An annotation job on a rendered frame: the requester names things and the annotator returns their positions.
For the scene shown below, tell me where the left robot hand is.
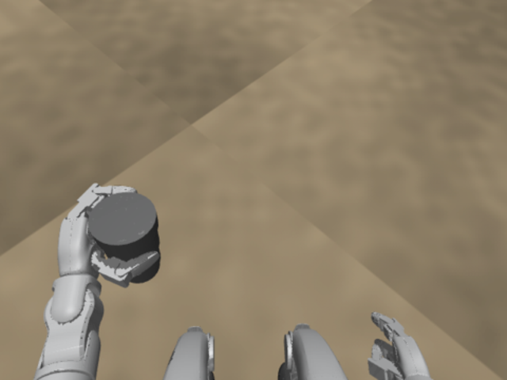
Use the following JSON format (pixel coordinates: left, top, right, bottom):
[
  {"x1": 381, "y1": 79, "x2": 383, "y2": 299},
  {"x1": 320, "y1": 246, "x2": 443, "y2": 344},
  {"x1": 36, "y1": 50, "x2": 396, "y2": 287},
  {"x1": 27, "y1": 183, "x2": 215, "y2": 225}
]
[{"x1": 58, "y1": 183, "x2": 159, "y2": 288}]

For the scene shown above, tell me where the left robot arm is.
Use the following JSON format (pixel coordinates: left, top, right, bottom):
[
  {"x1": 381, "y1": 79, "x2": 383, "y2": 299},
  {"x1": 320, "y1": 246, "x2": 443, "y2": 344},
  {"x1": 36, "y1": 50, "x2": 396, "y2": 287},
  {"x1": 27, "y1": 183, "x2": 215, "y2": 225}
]
[{"x1": 33, "y1": 273, "x2": 104, "y2": 380}]

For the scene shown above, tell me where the cup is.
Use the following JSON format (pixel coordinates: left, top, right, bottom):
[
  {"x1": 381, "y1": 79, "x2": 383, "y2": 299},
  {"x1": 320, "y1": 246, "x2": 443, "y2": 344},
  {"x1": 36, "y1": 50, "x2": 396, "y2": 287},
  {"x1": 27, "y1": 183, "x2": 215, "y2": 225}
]
[{"x1": 88, "y1": 192, "x2": 161, "y2": 283}]

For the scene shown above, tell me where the right robot hand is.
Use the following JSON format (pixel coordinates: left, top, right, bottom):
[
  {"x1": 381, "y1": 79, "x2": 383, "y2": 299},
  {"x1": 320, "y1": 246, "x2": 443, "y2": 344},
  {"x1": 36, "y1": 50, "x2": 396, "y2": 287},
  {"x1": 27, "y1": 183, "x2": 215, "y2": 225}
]
[{"x1": 368, "y1": 312, "x2": 431, "y2": 380}]

